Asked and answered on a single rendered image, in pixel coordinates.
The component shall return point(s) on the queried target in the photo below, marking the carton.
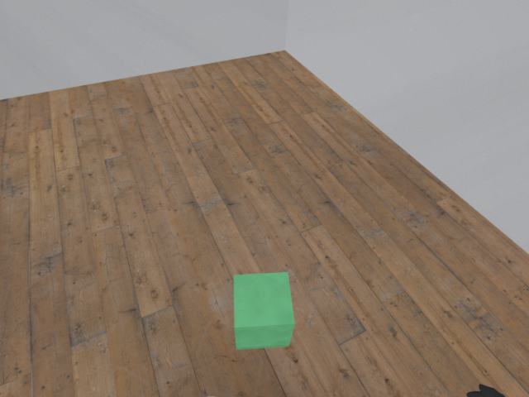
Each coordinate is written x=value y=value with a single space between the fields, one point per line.
x=263 y=310

